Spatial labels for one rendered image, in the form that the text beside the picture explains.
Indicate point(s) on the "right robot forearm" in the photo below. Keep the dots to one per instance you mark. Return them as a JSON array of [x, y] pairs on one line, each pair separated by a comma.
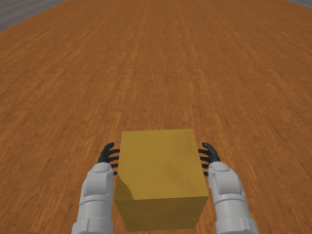
[[230, 202]]

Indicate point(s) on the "robot left hand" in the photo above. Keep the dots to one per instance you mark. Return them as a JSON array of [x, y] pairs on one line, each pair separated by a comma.
[[104, 156]]

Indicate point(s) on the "left robot forearm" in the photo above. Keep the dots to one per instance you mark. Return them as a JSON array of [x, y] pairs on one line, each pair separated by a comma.
[[96, 201]]

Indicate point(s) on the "robot right hand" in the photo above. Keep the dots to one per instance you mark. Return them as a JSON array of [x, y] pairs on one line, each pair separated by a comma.
[[212, 156]]

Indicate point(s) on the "carton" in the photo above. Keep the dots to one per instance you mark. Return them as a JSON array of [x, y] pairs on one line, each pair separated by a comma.
[[160, 183]]

